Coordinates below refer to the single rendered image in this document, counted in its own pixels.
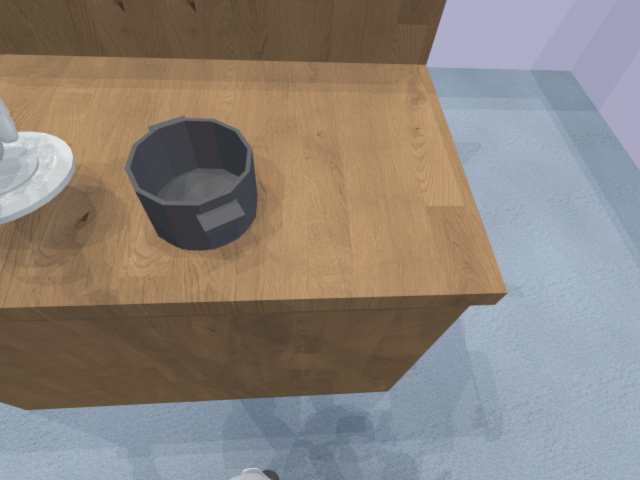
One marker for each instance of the left robot shin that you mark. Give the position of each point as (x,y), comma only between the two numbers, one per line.
(253,470)

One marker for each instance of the lid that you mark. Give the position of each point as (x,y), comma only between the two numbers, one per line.
(33,170)

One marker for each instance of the pot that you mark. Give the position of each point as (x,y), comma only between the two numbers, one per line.
(195,179)

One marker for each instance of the table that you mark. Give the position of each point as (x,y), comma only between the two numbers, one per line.
(367,243)

